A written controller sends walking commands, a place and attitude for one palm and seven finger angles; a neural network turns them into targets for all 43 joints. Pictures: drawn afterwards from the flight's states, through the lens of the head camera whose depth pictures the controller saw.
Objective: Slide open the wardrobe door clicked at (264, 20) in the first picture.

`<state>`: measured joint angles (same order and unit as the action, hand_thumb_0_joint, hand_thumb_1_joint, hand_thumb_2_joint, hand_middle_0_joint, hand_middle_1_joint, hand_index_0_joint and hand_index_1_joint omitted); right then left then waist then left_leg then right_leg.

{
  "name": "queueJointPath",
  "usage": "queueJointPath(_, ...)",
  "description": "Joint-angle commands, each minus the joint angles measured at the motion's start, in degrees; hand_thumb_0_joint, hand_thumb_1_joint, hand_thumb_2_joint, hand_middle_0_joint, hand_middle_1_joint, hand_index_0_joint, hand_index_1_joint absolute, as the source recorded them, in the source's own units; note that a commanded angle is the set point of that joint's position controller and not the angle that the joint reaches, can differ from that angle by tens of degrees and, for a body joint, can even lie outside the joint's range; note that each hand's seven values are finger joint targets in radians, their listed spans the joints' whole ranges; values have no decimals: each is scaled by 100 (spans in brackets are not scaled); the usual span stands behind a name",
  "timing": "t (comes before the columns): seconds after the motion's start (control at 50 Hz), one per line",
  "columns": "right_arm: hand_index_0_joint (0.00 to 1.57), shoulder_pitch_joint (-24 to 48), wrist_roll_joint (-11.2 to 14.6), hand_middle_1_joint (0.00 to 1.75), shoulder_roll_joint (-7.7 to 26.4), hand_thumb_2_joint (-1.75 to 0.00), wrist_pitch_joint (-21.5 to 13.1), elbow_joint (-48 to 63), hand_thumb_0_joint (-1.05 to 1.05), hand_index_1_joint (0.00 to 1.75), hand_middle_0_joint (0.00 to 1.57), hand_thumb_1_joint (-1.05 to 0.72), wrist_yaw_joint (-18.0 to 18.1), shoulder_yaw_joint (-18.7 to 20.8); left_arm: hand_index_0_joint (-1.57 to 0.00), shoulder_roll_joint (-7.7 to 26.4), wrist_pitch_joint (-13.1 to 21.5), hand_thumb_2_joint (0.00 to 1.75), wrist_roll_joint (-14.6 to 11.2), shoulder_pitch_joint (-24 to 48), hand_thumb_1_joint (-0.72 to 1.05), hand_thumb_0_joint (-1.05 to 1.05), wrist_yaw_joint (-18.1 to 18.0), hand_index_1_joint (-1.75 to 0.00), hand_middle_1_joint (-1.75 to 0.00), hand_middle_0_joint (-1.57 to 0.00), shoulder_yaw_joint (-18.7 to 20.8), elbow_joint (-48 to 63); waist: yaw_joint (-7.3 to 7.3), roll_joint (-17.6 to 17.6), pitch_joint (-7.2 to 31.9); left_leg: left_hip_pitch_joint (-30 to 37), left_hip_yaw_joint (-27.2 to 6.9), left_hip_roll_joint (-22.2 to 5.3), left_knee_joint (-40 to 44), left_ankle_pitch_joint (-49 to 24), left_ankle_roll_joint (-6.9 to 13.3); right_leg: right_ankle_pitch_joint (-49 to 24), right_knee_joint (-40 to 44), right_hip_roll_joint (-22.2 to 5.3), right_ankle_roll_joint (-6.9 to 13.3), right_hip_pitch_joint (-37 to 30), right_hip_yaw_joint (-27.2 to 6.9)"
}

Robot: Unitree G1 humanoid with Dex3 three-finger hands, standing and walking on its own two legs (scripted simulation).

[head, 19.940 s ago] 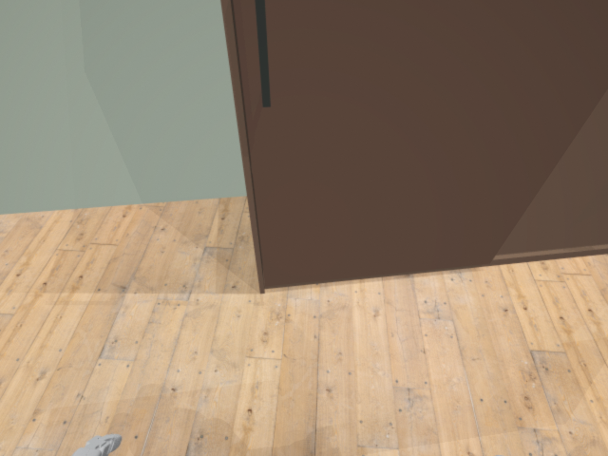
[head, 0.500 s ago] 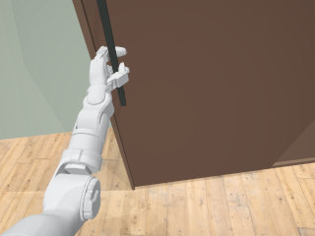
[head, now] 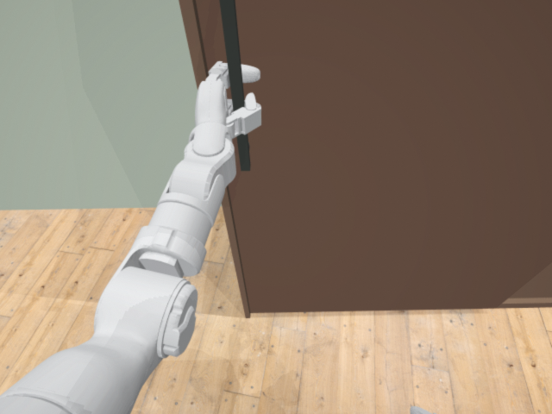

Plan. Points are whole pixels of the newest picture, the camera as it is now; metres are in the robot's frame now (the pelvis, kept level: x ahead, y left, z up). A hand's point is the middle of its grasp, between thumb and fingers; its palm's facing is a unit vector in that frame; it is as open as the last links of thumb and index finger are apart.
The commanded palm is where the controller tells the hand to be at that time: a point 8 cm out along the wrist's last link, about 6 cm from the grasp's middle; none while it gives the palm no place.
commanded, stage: tug the door sideways, standing still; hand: left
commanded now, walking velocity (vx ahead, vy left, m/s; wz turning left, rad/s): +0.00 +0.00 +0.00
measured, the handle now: (237, 76) +0.53 +0.08 +0.22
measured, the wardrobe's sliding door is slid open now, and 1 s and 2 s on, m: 0.00 0.01 0.13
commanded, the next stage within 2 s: step sideways, sliding the door along in 0.48 s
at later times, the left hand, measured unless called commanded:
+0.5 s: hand (260, 115) +0.47 +0.05 +0.20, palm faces +0.09 -0.99 -0.06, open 5.7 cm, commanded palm +0.45 +0.04 +0.20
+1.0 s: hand (261, 119) +0.47 +0.04 +0.19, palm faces +0.08 -0.99 -0.11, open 5.9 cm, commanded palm +0.46 +0.03 +0.20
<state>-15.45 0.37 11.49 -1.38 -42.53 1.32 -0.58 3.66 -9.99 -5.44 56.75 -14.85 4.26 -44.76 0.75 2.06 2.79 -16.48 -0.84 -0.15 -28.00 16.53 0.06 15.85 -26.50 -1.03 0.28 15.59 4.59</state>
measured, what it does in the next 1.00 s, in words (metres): shifts its weight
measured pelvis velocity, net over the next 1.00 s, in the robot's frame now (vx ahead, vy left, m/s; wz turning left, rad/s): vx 0.01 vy -0.06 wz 0.10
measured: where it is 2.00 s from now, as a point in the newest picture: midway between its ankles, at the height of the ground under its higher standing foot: outside the picture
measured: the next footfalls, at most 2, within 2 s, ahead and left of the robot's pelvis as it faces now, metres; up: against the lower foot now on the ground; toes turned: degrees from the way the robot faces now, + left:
right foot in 1.32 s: +0.22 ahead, -0.30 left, +0.00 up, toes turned +11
left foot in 1.46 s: +0.06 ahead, -0.07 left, +0.00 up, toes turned +24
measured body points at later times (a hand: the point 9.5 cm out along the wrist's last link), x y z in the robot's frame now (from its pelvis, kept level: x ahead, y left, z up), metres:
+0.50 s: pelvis -0.02 +0.00 +0.00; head +0.02 -0.01 +0.44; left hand +0.46 +0.10 +0.20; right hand +0.03 -0.24 -0.14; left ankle -0.03 +0.12 -0.74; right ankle -0.03 -0.11 -0.74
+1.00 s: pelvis +0.01 -0.06 -0.01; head +0.08 -0.07 +0.43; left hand +0.46 +0.10 +0.20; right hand +0.13 -0.27 -0.16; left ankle -0.03 +0.09 -0.72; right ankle +0.02 -0.14 -0.74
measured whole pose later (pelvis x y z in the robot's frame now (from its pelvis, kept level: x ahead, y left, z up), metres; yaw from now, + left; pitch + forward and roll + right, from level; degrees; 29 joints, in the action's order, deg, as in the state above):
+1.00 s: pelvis +0.01 -0.06 -0.01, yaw +6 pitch -1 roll +0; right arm -13.2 2.7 10.9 -4.8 -43.1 5.1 -1.5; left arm 9.0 3.7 -6.6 54.7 -7.6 -0.6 -37.2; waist -0.2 3.0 -10.5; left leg -17.8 -2.9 -2.0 -44.8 25.1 -0.7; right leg 18.0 -34.2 0.8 3.7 15.2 6.5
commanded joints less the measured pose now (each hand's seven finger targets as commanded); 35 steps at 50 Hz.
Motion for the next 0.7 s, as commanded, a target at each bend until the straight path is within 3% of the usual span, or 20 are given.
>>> queueJointPath(0.0, 20, -232, -3, 30, 677, -90, -309, 419, 0, 30, 20, -90, -4, 244, -45, -851, 632, 90, -5, 3787, 90, 0, 418, -140, -140, -45, -917, 1189, 651, -283, 2222, 1606, -130, -48, -201, -3097, 39, -2752, -64, 254, 97, -107, -103)
queueJointPath(0.08, 20, -374, -8, 30, 695, -90, -452, 309, 0, 30, 20, -90, -65, 251, -45, -1088, 851, 90, -23, 4069, 90, 0, 386, -140, -140, -45, -1116, 1004, 723, -137, 2241, 1666, -234, -80, -222, -2996, -6, -2453, -108, 266, 91, 170, -85)
queueJointPath(0.32, 20, -646, -42, 30, 782, -90, -818, 86, 0, 30, 20, -90, -121, 273, -45, -953, 1326, 90, -97, 4394, 90, 0, 393, -140, -140, -45, -955, 543, 778, -233, 2332, 1436, -216, -37, -241, -2469, -23, -2212, -186, 304, 93, 327, -79)
queueJointPath(0.36, 20, -668, -37, 30, 786, -90, -855, 65, 0, 30, 20, -90, -125, 257, -45, -956, 1362, 90, -124, 4396, 90, 0, 396, -140, -140, -45, -942, 456, 770, -102, 2254, 1398, -200, -35, -233, -2420, -30, -2158, -177, 295, 92, 361, -96)
queueJointPath(0.48, 20, -672, -32, 30, 804, -90, -941, 66, 0, 30, 20, -90, -132, 247, -45, -971, 1413, 90, -139, 4309, 90, 0, 402, -140, -140, -45, -922, 205, 772, -290, 2058, 1144, -138, -2, -222, -2031, 15, -2066, -170, 295, 89, 380, -108)
queueJointPath(0.5, 20, -702, -50, 30, 811, -90, -957, 74, 0, 30, 20, -90, -139, 246, -45, -961, 1419, 90, -132, 4323, 90, 0, 408, -140, -140, -45, -906, 217, 782, -357, 2092, 1144, -140, 0, -222, -2083, 18, -2130, -186, 294, 85, 351, -99)
queueJointPath(0.56, 20, -652, -18, 30, 817, -90, -971, 101, 0, 30, 20, -90, -128, 249, -45, -820, 1483, 90, -116, 4767, 90, 0, 382, -140, -140, -45, -889, 657, 786, -81, 2400, 1374, -166, -6, -265, -2276, 1, -2205, -219, 277, 84, 343, -127)
queueJointPath(0.58, 20, -498, 71, 30, 1147, -90, -851, 204, 0, 30, 20, -90, 108, 360, -45, 1852, 1958, 90, 295, 4508, 90, 0, 608, -140, -140, -45, 61, 1073, 396, -470, 2136, 866, -123, -367, -319, -2085, 334, -1633, -82, -102, -108, -231, -291)
queueJointPath(0.6, 20, -320, 97, 30, 1009, -90, -782, 258, 0, 30, 20, -90, 203, 321, -45, 1537, 2106, 90, 291, 4239, 90, 0, 744, -140, -140, -45, -110, 800, 474, -556, 1976, 765, -17, -363, -196, -1771, 363, -1556, -40, -157, -90, -480, -284)
queueJointPath(0.62, 20, -270, 99, 30, 946, -90, -761, 309, 0, 30, 20, -90, 252, 283, -45, 1248, 2178, 90, 226, 4037, 90, 0, 815, -140, -140, -45, -244, 815, 430, -510, 1892, 759, -22, -418, -136, -1713, 371, -1484, -113, -176, -63, -595, -237)
queueJointPath(0.64, 20, -136, 144, 30, 861, -90, -777, 428, 0, 30, 20, -90, 292, 232, -45, 920, 2217, 90, 162, 3979, 90, 0, 930, -140, -140, -45, -517, 1074, 463, -324, 1856, 947, -79, -507, -73, -1611, 384, -1326, -253, -131, -46, -450, -172)
queueJointPath(0.66, 20, -44, 158, 30, 798, -90, -785, 526, 0, 30, 20, -90, 339, 188, -45, 636, 2255, 90, 76, 3889, 90, 0, 1033, -140, -140, -45, -716, 1293, 492, -8, 1796, 1166, -251, -672, -31, -1513, 424, -1003, -532, -74, -30, -237, -110)
queueJointPath(0.68, 20, -4, 137, 30, 795, -90, -785, 569, 0, 30, 20, -90, 394, 184, -45, 589, 2289, 90, 37, 3829, 90, 0, 1095, -140, -140, -45, -769, 1452, 496, 287, 1772, 1466, -613, -917, 40, -1487, 539, -676, -895, 15, -23, 118, -72)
